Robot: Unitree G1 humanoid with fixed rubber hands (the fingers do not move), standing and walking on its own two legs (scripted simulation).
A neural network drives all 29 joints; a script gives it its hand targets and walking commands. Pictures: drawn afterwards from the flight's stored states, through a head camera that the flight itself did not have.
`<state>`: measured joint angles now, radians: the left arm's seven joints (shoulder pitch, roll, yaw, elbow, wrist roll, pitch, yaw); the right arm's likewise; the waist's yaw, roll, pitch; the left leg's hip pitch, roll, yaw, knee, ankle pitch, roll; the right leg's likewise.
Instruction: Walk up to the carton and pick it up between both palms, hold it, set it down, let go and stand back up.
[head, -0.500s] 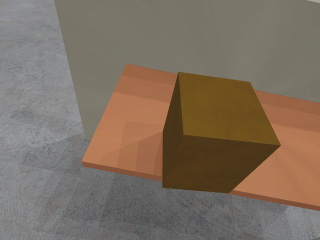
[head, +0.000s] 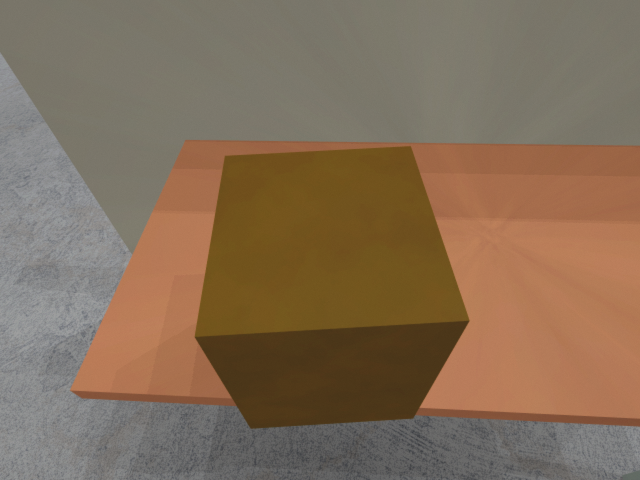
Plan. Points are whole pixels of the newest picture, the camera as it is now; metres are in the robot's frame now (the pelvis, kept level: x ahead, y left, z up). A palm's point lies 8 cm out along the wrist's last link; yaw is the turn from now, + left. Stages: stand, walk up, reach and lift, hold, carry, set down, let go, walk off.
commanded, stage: walk up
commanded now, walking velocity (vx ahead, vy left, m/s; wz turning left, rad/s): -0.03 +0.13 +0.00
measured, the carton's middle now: (325, 296) +0.32 -0.03 +0.09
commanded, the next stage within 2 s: none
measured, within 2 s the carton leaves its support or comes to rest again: neither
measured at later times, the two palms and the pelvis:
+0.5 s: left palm out of the picture -0.02 +0.30 -0.10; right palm out of the picture +0.00 -0.24 -0.13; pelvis -0.05 +0.02 +0.01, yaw +1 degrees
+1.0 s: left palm out of the picture -0.10 +0.34 -0.14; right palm out of the picture -0.12 -0.11 -0.10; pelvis -0.06 +0.10 +0.03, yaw +1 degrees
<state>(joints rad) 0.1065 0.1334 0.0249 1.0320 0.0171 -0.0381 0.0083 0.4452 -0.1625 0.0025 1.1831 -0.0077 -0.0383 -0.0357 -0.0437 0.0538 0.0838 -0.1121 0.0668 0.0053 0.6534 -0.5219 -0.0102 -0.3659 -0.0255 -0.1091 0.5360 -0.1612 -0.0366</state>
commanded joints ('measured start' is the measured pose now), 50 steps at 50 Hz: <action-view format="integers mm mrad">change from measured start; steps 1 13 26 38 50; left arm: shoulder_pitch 218 168 170 313 194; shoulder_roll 213 277 328 137 102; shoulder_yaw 36 56 95 42 30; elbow -3 -61 -102 52 77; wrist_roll -12 4 11 -15 3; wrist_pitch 15 59 92 96 64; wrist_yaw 37 54 46 -4 -14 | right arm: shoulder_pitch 25 -140 78 -43 196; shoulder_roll -127 -171 -176 -148 -111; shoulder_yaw -56 -86 -65 -11 -15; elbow -41 -211 -157 -162 -44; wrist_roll -11 -25 -7 13 -6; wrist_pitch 64 141 122 -7 -35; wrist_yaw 6 79 55 20 -13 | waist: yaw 95 36 29 80 -12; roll -188 -305 -262 65 23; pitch -54 -51 -110 -106 22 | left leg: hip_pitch -286 -412 33 37 273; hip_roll -11 -106 -53 89 267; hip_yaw -71 -112 40 -57 -187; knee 347 590 -278 -477 -391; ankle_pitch -50 231 113 344 793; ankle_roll -1 -65 26 -102 0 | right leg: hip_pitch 203 28 -5 -120 -364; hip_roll -391 -289 -278 64 -32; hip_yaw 439 272 250 141 77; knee -267 -341 -377 399 437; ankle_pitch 296 -243 -256 -45 -132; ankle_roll -41 -9 1 44 113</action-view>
